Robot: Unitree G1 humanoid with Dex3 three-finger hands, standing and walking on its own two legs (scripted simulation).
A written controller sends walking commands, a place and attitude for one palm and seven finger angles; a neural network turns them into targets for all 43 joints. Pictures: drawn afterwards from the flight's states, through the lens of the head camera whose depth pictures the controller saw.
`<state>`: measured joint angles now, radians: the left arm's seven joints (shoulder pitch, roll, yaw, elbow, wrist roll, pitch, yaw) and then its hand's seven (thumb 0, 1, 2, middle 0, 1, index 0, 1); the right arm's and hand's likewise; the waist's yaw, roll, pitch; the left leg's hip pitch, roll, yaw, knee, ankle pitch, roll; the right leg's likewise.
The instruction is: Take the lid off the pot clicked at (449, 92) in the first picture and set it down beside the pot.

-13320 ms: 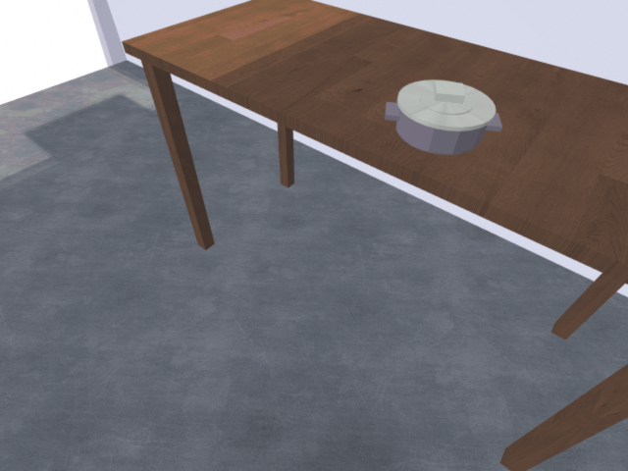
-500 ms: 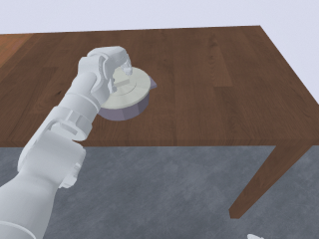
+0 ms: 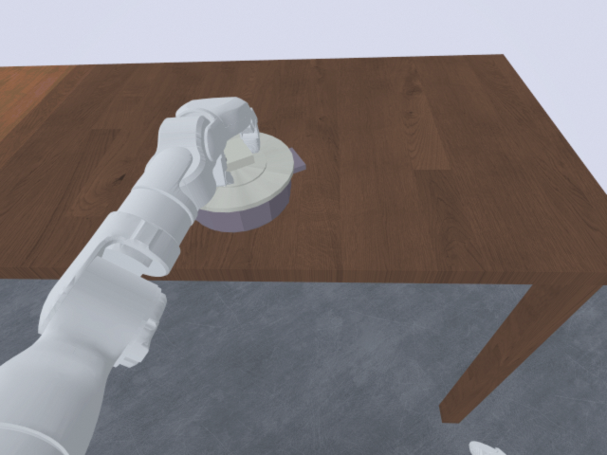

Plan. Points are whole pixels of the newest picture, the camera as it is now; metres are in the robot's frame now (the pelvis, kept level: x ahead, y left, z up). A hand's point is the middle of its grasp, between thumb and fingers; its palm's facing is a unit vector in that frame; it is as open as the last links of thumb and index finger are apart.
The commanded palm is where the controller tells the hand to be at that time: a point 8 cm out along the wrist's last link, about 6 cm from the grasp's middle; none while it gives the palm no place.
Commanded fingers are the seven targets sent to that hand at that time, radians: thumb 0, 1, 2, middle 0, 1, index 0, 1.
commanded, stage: close the fingers and squeeze the knob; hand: left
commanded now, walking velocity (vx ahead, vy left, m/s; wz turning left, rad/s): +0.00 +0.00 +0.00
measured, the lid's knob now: (231, 155) +0.50 +0.10 +0.15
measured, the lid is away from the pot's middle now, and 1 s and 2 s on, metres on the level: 0.00 0.00 0.01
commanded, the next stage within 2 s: lift the lid straight up in 0.88 s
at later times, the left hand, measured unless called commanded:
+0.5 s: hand (221, 156) +0.46 +0.10 +0.17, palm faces -0.33 -0.05 -0.94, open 8.6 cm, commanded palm +0.46 +0.11 +0.23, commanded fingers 0.00 0.24 1.11 -0.71 -0.88 -0.74 -0.89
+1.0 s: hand (221, 156) +0.47 +0.10 +0.17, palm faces -0.33 -0.04 -0.94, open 8.5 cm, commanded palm +0.46 +0.11 +0.23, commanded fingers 0.00 0.43 1.19 -0.81 -0.93 -0.84 -0.94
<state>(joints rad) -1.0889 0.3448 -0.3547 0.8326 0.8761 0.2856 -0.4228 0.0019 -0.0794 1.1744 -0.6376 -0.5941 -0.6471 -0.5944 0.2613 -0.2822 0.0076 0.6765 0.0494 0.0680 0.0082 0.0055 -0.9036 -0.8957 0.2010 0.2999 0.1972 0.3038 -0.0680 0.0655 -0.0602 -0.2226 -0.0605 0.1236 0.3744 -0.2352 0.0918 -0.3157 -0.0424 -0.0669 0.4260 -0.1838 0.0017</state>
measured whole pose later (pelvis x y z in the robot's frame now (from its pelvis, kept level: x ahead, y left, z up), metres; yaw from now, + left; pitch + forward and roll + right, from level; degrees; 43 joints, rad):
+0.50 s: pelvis +0.00 +0.00 +0.00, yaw -1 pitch +5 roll +0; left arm -1.11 0.37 -0.31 0.89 0.89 0.26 -0.44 -0.02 0.04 1.04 -0.62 -0.83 -0.64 -0.84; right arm 0.28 -0.29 0.01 0.68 0.05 0.08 -0.01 0.01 -0.90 -0.90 0.20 0.30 0.20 0.30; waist -0.09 0.06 -0.05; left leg -0.23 -0.05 0.13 0.38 -0.24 0.09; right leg -0.32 -0.03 -0.06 0.42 -0.18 0.00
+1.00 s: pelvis +0.00 +0.00 +0.00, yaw -1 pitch +5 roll +0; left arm -1.14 0.36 -0.32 0.93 0.89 0.26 -0.43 -0.01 0.05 1.03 -0.62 -0.83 -0.64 -0.84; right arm 0.29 -0.28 0.01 0.68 0.05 0.06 -0.01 0.01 -0.90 -0.90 0.20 0.30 0.20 0.30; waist -0.09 0.06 -0.06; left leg -0.23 -0.06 0.13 0.38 -0.23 0.09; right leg -0.33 -0.04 -0.05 0.42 -0.17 0.00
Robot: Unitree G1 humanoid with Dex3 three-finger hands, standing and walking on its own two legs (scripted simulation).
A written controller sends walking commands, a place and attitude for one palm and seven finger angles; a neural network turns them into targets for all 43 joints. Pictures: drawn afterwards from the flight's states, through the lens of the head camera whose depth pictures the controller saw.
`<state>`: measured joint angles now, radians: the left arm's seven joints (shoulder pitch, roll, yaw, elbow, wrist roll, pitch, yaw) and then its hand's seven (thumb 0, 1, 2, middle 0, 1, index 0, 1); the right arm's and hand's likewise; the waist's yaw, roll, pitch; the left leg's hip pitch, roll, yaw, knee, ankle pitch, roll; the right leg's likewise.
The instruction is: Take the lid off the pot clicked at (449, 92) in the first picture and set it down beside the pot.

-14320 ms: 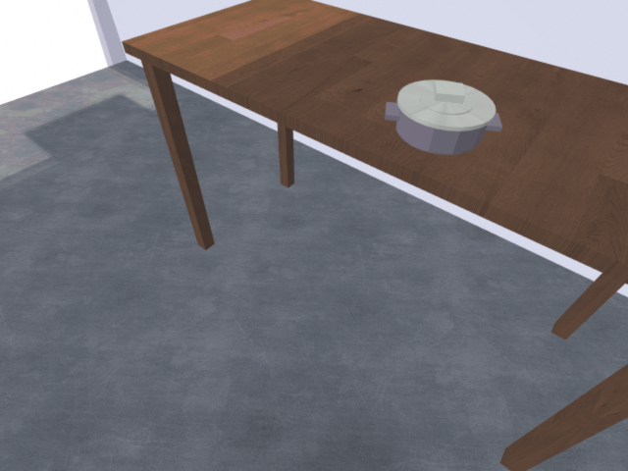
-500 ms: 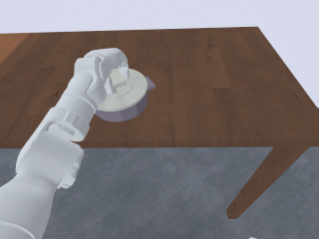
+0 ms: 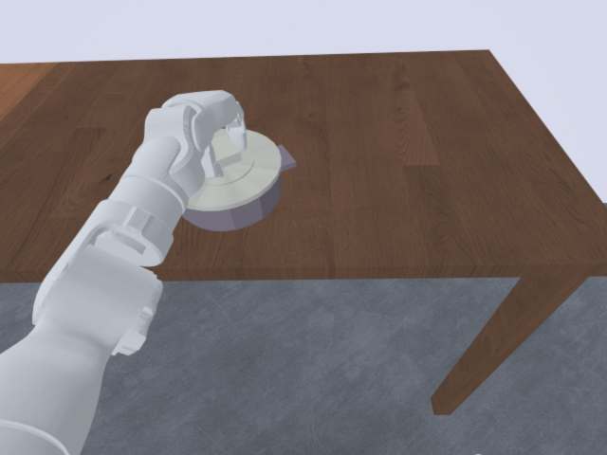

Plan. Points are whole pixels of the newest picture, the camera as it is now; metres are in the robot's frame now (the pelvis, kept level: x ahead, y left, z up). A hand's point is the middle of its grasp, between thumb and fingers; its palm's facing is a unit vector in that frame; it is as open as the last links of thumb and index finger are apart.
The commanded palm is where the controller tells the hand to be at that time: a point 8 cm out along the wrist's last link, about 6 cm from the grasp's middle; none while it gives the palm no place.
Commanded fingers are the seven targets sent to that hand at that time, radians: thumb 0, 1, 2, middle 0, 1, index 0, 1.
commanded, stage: lift the lid straight up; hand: left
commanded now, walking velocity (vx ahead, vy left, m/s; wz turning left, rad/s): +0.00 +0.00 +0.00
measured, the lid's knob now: (217, 153) +0.50 +0.11 +0.15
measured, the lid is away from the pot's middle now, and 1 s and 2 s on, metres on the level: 0.00 0.01 0.02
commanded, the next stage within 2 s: move the lid sideways beside the pot in 1.98 s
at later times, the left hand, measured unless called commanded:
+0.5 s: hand (210, 134) +0.47 +0.10 +0.20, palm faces -0.29 -0.03 -0.96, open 8.4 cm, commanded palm +0.46 +0.10 +0.27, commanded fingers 0.00 0.44 1.20 -0.82 -0.93 -0.84 -0.94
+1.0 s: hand (193, 108) +0.47 +0.11 +0.24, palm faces -0.24 -0.02 -0.97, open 8.4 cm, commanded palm +0.46 +0.11 +0.31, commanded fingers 0.00 0.44 1.20 -0.82 -0.93 -0.84 -0.94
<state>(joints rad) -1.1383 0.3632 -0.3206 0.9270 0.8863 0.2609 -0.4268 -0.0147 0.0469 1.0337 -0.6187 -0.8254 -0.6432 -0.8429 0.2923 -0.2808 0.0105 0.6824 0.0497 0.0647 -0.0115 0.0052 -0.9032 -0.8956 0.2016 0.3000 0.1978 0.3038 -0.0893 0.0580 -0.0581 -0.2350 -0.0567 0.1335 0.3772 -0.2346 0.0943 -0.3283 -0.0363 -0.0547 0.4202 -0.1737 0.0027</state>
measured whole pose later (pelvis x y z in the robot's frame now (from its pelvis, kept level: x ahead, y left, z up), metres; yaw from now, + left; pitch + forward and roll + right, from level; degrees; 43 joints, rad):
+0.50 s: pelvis +0.01 +0.00 +0.00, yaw +1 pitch +5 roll +0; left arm -1.17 0.36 -0.34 0.88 0.88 0.28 -0.46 0.03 0.05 1.02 -0.63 -0.81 -0.67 -0.83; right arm 0.28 -0.27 0.01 0.70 0.04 0.00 0.00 0.01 -0.90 -0.90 0.20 0.30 0.20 0.30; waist -0.07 0.07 -0.06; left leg -0.21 -0.06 0.12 0.35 -0.23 0.09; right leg -0.30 -0.04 -0.07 0.41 -0.18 0.00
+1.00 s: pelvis +0.00 -0.01 +0.00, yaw +1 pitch +4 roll +0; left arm -1.26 0.41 -0.35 0.88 0.88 0.29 -0.51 0.04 0.04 1.02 -0.63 -0.81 -0.68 -0.84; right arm 0.27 -0.28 0.02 0.70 0.05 -0.01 -0.03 0.01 -0.90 -0.90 0.20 0.30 0.20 0.30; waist -0.07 0.06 -0.05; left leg -0.20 -0.06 0.11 0.35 -0.22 0.09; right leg -0.29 -0.04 -0.07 0.40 -0.17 0.00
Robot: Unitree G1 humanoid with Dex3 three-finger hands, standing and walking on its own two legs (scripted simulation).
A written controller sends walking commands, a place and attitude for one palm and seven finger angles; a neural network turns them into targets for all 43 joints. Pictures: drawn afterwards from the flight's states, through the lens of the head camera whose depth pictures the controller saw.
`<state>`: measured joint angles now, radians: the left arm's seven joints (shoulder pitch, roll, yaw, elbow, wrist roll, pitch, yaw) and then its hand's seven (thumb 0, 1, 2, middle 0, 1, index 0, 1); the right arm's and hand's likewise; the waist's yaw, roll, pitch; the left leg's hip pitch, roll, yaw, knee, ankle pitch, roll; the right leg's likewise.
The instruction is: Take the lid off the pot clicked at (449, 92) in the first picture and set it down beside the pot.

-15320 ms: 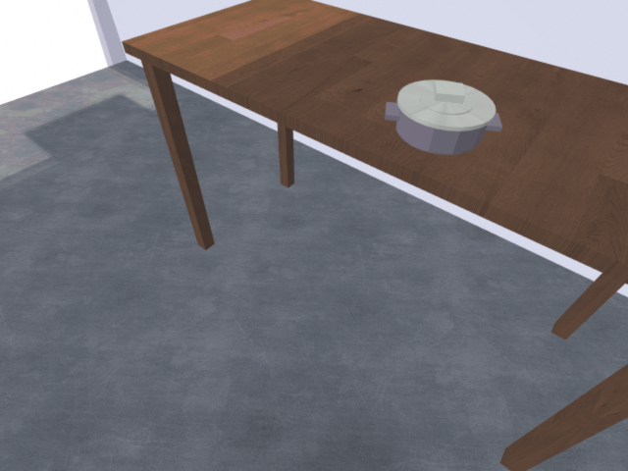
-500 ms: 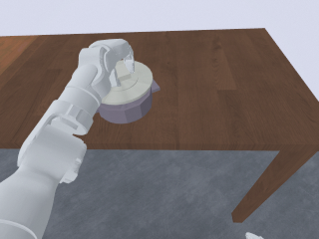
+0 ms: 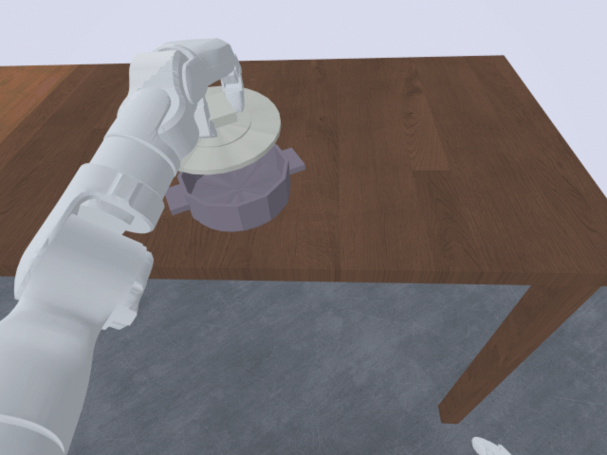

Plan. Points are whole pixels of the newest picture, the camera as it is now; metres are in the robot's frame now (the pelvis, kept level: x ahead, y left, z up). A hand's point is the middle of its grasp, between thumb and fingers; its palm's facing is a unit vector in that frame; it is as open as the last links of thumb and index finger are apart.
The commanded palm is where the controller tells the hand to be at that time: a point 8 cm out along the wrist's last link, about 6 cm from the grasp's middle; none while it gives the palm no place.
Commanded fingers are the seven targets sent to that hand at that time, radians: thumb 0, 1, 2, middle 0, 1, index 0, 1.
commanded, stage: lift the lid straight up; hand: left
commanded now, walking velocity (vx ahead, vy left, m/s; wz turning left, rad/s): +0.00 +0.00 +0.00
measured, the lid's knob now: (212, 111) +0.50 +0.11 +0.22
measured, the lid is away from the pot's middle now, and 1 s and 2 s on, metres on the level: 0.01 0.02 0.12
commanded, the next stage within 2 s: move the lid sideways beside the pot in 0.98 s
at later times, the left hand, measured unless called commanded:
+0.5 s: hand (192, 77) +0.47 +0.11 +0.28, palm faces -0.17 -0.04 -0.98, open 8.4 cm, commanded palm +0.46 +0.11 +0.35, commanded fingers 0.00 0.44 1.20 -0.82 -0.93 -0.84 -0.94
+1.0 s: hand (189, 50) +0.48 +0.11 +0.31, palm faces -0.13 -0.04 -0.99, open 8.3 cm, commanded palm +0.46 +0.11 +0.37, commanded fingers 0.00 0.44 1.20 -0.82 -0.93 -0.84 -0.94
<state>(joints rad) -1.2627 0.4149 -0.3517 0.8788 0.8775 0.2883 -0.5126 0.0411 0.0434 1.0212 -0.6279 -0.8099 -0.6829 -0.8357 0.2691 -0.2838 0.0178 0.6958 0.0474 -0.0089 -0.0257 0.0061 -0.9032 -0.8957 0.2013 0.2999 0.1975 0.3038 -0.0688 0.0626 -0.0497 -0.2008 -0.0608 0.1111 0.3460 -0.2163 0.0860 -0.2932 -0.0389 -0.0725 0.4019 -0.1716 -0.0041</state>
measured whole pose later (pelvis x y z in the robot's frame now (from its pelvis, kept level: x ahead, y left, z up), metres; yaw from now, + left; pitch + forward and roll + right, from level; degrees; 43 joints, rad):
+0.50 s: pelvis +0.00 +0.01 +0.00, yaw +0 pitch +4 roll +0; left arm -1.36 0.43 -0.33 0.89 0.89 0.31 -0.53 0.04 0.04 1.02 -0.63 -0.81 -0.69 -0.84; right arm 0.27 -0.28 0.03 0.69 0.05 -0.02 -0.03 0.01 -0.90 -0.90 0.20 0.30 0.20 0.30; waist -0.06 0.06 -0.06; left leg -0.20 -0.07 0.12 0.34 -0.21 0.10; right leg -0.30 -0.05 -0.06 0.40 -0.16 0.00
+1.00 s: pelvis +0.00 +0.01 +0.00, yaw +0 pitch +5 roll +0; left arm -1.45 0.43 -0.34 0.92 0.91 0.35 -0.55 0.04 0.04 1.02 -0.63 -0.81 -0.69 -0.84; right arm 0.26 -0.28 0.04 0.69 0.05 -0.01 -0.03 0.01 -0.90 -0.90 0.20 0.30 0.20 0.30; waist -0.06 0.07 -0.06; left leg -0.22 -0.07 0.11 0.33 -0.21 0.10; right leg -0.31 -0.05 -0.06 0.39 -0.17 0.01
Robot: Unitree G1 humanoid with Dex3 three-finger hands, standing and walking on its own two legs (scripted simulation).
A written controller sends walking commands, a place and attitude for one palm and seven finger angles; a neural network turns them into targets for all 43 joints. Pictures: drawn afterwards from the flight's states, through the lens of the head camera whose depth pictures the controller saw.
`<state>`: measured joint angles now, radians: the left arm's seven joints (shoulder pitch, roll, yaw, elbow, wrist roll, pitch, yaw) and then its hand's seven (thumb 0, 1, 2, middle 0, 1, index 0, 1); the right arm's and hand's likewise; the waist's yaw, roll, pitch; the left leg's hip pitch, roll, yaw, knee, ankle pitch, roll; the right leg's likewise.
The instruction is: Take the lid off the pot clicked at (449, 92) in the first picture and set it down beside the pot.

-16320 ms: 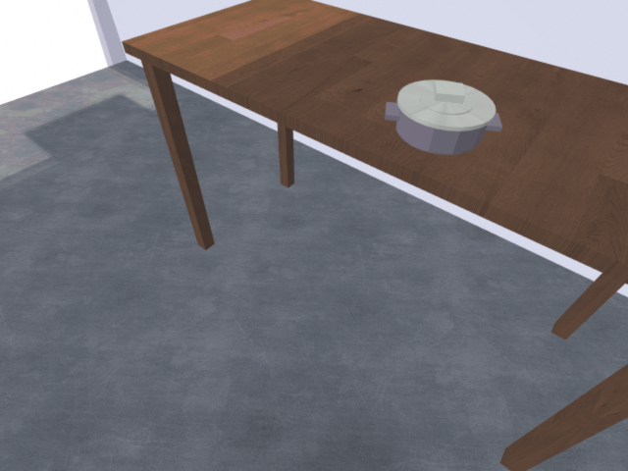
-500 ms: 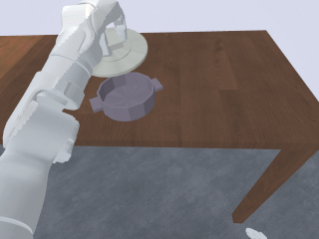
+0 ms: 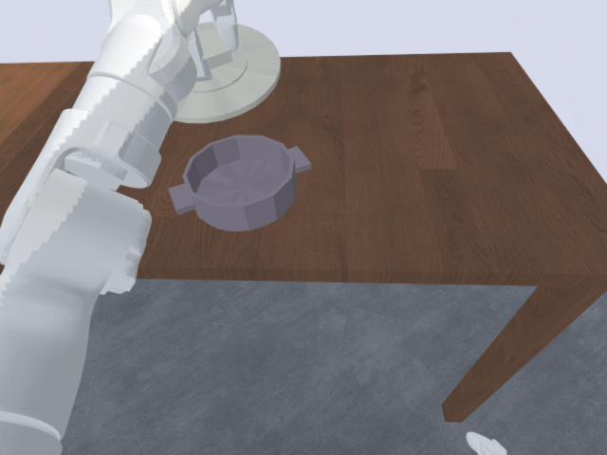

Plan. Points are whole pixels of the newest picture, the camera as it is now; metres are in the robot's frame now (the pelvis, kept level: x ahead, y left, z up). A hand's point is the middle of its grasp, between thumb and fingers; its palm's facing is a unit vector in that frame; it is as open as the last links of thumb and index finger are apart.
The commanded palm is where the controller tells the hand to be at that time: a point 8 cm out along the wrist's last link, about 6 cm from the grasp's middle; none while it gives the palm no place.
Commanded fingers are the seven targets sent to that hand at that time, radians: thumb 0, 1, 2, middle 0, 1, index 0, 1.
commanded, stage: move the lid sideways beside the pot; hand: left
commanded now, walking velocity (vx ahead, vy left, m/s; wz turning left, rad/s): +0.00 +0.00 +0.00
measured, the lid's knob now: (203, 51) +0.51 +0.11 +0.29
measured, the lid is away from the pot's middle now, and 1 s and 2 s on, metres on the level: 0.02 0.12 0.25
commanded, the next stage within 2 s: none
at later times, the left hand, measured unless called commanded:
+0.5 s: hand (157, 58) +0.48 +0.15 +0.30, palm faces -0.15 -0.03 -0.99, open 8.3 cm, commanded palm +0.46 +0.15 +0.37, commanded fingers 0.00 0.44 1.20 -0.82 -0.93 -0.84 -0.94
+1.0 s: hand (110, 56) +0.48 +0.21 +0.30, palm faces -0.16 -0.04 -0.99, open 8.3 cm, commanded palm +0.47 +0.20 +0.37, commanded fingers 0.00 0.44 1.20 -0.82 -0.93 -0.84 -0.94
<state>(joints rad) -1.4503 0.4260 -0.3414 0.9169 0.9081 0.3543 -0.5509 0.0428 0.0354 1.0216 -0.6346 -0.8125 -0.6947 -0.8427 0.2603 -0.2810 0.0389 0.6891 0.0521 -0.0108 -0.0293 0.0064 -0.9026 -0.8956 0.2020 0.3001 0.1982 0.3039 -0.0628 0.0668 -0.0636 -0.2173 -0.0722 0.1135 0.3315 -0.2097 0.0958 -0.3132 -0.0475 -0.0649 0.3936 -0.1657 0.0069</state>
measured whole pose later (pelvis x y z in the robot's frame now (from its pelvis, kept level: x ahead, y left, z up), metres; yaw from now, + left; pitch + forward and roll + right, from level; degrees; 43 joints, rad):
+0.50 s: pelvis +0.00 -0.01 +0.00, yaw +0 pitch +5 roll +0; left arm -1.40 0.53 -0.33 0.88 0.94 0.32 -0.59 0.04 0.04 1.02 -0.63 -0.81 -0.70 -0.85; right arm 0.27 -0.29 0.03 0.67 0.06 0.03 -0.04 0.01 -0.90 -0.90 0.20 0.30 0.20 0.30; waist -0.07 0.05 -0.05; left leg -0.22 -0.06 0.11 0.34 -0.22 0.09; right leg -0.30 -0.04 -0.07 0.38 -0.16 0.00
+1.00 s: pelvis +0.01 +0.01 +0.00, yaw +0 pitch +6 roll -1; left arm -1.38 0.64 -0.27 0.90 0.96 0.25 -0.60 0.04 0.04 1.02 -0.63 -0.81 -0.70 -0.85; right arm 0.28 -0.29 0.03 0.68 0.06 0.04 -0.04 0.01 -0.90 -0.90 0.20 0.30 0.20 0.30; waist -0.09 0.06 -0.05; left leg -0.23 -0.07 0.10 0.34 -0.22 0.10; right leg -0.30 -0.04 -0.08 0.36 -0.16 0.01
